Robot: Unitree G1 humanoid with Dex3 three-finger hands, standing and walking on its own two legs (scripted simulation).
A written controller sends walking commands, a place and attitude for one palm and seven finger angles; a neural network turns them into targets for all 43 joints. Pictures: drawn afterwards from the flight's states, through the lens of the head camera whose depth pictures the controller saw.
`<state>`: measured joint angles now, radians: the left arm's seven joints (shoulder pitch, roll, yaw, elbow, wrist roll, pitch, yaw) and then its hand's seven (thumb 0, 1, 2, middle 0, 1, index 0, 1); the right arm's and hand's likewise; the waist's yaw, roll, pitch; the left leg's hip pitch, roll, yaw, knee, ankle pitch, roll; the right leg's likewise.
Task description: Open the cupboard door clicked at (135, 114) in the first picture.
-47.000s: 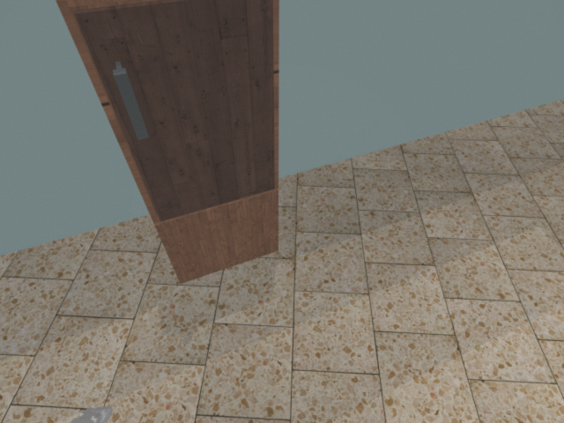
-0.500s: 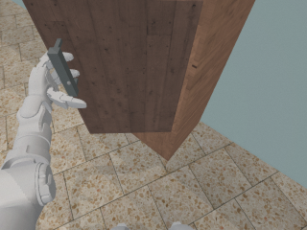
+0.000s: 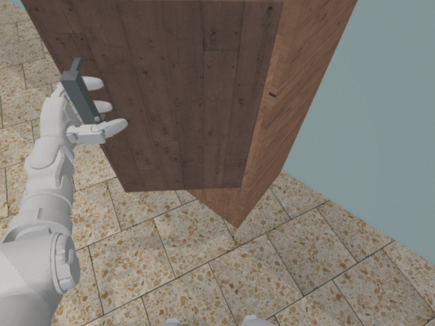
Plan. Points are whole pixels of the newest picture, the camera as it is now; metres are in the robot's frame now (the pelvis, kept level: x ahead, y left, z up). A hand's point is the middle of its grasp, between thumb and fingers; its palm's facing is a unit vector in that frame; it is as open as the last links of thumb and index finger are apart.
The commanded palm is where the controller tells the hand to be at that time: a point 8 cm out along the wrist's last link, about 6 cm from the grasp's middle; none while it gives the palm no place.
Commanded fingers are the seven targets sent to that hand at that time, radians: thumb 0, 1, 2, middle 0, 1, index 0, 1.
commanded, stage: close the thumb around the handle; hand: left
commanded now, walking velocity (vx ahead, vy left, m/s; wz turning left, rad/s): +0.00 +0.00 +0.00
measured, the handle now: (89, 101) +0.51 +0.23 +0.10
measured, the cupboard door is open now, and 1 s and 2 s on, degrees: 42 62 86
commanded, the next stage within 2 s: pull the door open along its arc in 0.34 s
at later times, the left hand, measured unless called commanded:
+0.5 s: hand (95, 121) +0.46 +0.20 +0.11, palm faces +0.03 -1.00 +0.00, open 5.9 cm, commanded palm +0.43 +0.26 +0.11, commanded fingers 0.00 0.90 0.90 -0.40 -1.35 -0.40 -1.35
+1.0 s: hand (107, 174) +0.35 +0.16 +0.11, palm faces +0.13 -0.99 +0.04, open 6.3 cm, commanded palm +0.29 +0.23 +0.11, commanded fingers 0.00 0.90 0.90 -0.40 -1.35 -0.40 -1.35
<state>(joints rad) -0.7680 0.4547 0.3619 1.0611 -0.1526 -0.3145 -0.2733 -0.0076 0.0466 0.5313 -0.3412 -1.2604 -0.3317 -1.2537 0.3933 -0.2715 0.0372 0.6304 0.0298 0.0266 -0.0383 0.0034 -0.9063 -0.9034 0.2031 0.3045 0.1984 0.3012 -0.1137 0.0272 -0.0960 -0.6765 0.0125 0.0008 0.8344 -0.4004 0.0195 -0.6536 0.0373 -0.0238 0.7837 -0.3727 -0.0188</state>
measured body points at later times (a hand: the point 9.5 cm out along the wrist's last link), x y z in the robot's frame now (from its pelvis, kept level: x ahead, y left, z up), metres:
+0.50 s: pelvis +0.00 +0.00 +0.00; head +0.07 +0.01 +0.45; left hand +0.45 +0.26 +0.11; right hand +0.05 -0.26 -0.11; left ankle +0.00 +0.11 -0.70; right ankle +0.00 -0.11 -0.70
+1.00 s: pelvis +0.01 +0.00 +0.01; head +0.03 -0.01 +0.46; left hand +0.33 +0.22 +0.11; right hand +0.16 -0.24 -0.08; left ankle +0.00 +0.11 -0.70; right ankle +0.00 -0.11 -0.70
